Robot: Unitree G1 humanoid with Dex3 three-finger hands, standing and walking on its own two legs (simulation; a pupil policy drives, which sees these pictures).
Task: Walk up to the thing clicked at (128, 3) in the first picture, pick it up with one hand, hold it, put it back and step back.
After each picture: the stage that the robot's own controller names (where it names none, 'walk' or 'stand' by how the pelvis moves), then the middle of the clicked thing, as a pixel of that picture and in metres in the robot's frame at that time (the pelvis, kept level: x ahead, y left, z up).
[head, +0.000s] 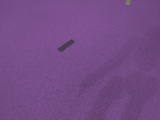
stand; (128, 0) +2.17 -0.71 -0.72
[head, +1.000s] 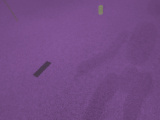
walk; (100, 9) +2.10 -0.17 -0.69
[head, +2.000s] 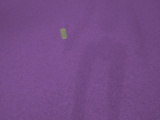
walk; (63, 33) +1.41 +0.27 -0.71
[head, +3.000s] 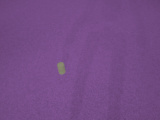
walk; (61, 68) +0.89 +0.26 -0.72
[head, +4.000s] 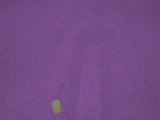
walk; (56, 106) +0.52 +0.18 -0.70
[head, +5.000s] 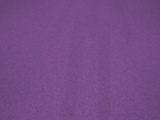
stand; out of the picture +0.31 +0.16 -0.69
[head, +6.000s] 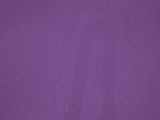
stand; out of the picture +0.27 +0.16 -0.72
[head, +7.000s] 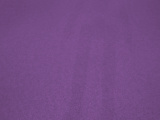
stand; out of the picture +0.28 +0.17 -0.73
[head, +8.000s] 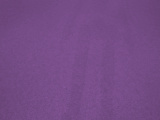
stand; out of the picture +0.27 +0.18 -0.73
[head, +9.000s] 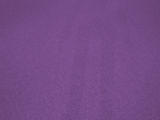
stand; out of the picture +0.26 +0.18 -0.73
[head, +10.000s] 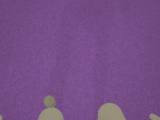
go down; (50, 102) +0.32 +0.15 -0.55
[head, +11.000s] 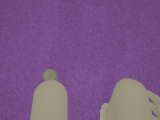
go down; (50, 78) +0.38 +0.15 -0.34
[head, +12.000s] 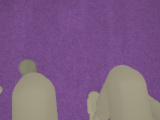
close in; (28, 69) +0.38 +0.16 -0.28
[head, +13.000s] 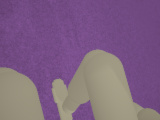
close; out of the picture +0.38 +0.18 -0.24
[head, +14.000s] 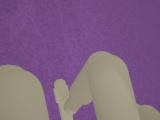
lift; out of the picture +0.37 +0.19 -0.23
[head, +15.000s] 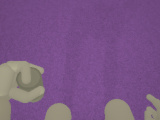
lift; (31, 85) +0.30 +0.17 -0.01
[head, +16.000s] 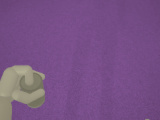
hold; (33, 91) +0.30 +0.18 +0.01
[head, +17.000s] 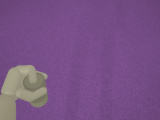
hold; (36, 90) +0.31 +0.17 +0.00
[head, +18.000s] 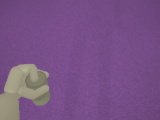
crouch; (38, 88) +0.32 +0.16 -0.01
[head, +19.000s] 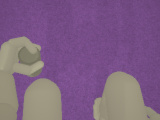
lower; (31, 62) +0.39 +0.16 -0.11
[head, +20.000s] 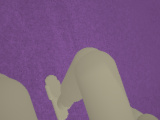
lower; out of the picture +0.43 +0.22 -0.24
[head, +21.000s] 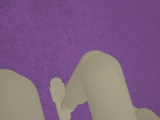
lower; out of the picture +0.41 +0.21 -0.24
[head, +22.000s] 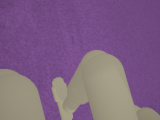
lower; out of the picture +0.40 +0.20 -0.24
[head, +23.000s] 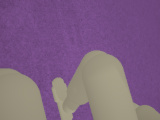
lower; out of the picture +0.40 +0.20 -0.24
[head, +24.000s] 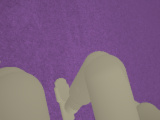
loosen; out of the picture +0.38 +0.19 -0.24
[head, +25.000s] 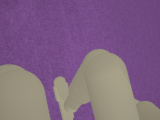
withdraw; out of the picture +0.38 +0.19 -0.23
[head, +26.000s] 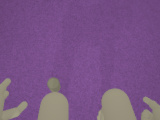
walk; (54, 85) +0.38 +0.14 -0.46
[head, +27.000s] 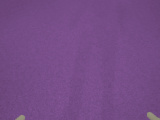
stand; out of the picture +0.30 +0.14 -0.66
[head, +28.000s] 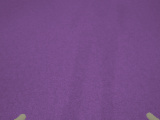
stand; out of the picture +0.32 +0.15 -0.67
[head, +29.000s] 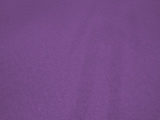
stand; out of the picture +0.33 +0.14 -0.72
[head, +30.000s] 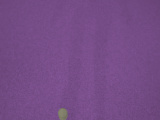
walk; (62, 114) +0.35 +0.10 -0.71
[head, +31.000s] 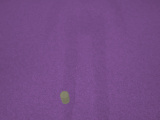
walk; (65, 97) +0.52 +0.15 -0.69
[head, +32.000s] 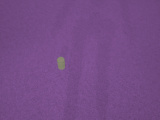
walk; (61, 63) +0.81 +0.17 -0.70
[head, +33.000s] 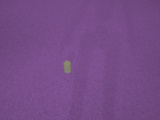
stand; (67, 67) +0.89 +0.15 -0.71
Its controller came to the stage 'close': yes
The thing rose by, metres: 0.72
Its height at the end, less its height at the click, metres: +0.00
